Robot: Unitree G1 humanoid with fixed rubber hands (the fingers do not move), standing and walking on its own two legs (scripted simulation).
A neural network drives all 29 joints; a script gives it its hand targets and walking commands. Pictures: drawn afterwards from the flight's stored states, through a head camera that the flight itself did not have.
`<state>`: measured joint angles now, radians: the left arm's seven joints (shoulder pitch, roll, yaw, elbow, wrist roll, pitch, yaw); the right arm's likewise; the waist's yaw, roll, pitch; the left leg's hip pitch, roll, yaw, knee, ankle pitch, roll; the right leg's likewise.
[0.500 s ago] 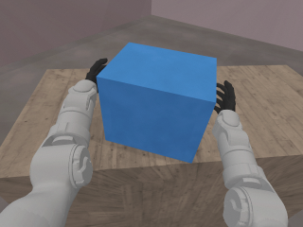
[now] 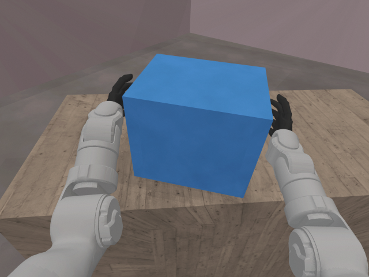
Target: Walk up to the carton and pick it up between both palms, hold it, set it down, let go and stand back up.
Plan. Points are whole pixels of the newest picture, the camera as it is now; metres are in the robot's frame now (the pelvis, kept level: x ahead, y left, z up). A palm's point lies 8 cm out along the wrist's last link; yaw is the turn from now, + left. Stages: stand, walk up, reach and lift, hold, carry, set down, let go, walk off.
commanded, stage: reach and lift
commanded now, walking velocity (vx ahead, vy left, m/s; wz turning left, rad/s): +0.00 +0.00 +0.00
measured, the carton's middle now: (198, 123) +0.44 -0.05 +0.16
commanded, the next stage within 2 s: hold in 1.68 s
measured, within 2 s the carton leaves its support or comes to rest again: neither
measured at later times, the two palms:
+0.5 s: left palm (108, 106) +0.40 +0.15 +0.24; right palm (279, 118) +0.38 -0.21 +0.21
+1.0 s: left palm (100, 102) +0.37 +0.15 +0.26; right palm (280, 109) +0.37 -0.20 +0.24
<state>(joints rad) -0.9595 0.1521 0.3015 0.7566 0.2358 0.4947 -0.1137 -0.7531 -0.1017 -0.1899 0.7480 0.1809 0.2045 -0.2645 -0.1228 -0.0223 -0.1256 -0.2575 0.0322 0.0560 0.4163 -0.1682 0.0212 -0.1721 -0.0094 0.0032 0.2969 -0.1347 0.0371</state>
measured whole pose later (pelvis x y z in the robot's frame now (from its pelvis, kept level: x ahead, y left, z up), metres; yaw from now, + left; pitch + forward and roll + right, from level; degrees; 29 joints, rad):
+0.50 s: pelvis -0.01 +0.00 +0.00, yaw +1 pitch +0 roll -2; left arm -0.96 0.09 0.30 0.64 0.27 0.63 -0.05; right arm -0.87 -0.19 -0.16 0.88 0.20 0.27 -0.21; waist -0.07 -0.01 -0.14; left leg -0.26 0.03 0.04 0.41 -0.15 0.02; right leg -0.17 -0.01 -0.01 0.30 -0.13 0.04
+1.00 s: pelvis -0.01 -0.01 +0.00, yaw +1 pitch -1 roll -2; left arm -0.93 0.07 0.32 0.45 0.29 0.80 -0.05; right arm -0.93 -0.25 -0.03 0.86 0.29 0.41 -0.21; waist -0.07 -0.01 -0.16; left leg -0.25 0.03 0.04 0.40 -0.14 0.01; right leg -0.16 -0.01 -0.01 0.30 -0.12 0.03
